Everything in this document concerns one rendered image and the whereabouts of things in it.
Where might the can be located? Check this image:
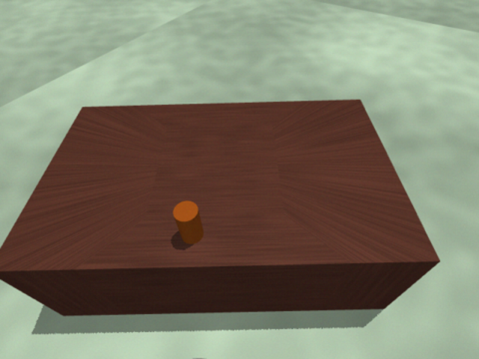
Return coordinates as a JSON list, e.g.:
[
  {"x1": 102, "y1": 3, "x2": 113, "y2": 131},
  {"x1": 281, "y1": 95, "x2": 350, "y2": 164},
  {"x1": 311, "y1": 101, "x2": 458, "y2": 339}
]
[{"x1": 173, "y1": 201, "x2": 204, "y2": 244}]

